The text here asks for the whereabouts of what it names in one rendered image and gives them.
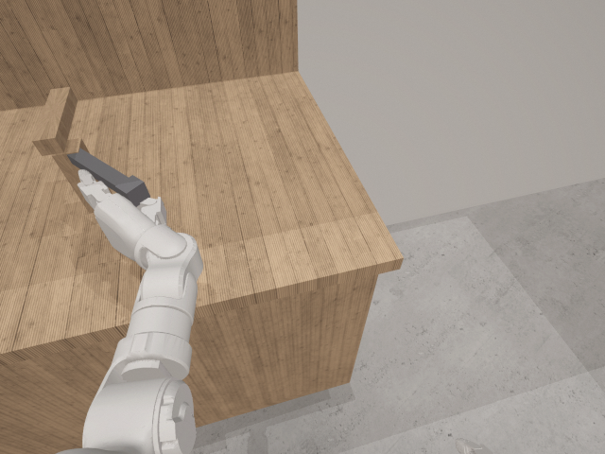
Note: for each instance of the tap lever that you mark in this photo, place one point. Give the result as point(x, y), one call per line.
point(131, 187)

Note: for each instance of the left robot upper arm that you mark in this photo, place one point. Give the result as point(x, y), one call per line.
point(152, 416)

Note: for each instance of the robot left forearm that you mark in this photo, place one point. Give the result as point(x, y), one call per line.
point(157, 342)

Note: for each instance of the robot left hand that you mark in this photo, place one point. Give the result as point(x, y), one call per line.
point(122, 222)

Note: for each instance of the counter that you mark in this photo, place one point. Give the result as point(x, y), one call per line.
point(203, 101)

